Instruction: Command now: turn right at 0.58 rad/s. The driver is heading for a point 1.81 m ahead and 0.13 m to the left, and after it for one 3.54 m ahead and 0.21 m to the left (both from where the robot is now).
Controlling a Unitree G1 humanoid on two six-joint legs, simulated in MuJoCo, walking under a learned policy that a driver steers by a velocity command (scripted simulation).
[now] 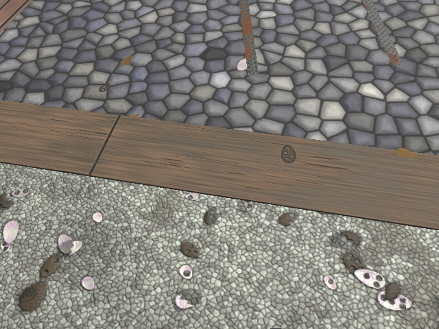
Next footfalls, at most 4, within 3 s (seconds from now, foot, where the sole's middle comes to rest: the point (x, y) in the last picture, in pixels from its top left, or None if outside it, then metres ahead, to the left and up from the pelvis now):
0.12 left None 0.06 0.14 -0.78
0.46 right None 0.01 -0.12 -0.78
2.28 right None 0.40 -0.16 -0.78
2.84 left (230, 239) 0.75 0.05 -0.78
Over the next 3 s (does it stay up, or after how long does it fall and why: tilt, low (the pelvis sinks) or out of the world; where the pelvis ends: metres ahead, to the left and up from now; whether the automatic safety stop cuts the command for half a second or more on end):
stays up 0.66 -0.03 0.00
